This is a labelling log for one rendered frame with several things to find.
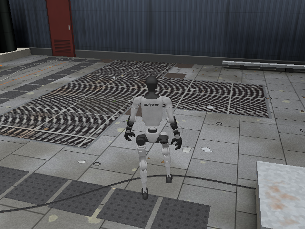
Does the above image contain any right robot upper arm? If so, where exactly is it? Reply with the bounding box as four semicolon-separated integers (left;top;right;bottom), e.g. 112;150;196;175
162;96;174;123

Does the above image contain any left robot upper arm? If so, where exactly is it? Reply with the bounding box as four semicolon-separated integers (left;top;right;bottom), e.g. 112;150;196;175
129;96;142;122

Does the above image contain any left robot forearm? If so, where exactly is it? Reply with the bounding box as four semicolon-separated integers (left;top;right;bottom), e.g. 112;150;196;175
125;115;134;133

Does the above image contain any right robot thigh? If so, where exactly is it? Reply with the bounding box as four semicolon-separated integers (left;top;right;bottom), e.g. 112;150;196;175
159;132;169;156

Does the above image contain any robot left hand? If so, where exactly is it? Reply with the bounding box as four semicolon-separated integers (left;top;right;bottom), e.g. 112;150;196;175
124;132;135;141

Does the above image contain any robot right hand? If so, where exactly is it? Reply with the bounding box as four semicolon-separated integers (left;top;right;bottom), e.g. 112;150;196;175
171;137;182;150

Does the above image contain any right robot forearm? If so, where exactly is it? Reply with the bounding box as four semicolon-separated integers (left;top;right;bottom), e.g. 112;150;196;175
170;116;181;139

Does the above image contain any robot head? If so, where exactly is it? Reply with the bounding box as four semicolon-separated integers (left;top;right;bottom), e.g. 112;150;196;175
144;75;160;99

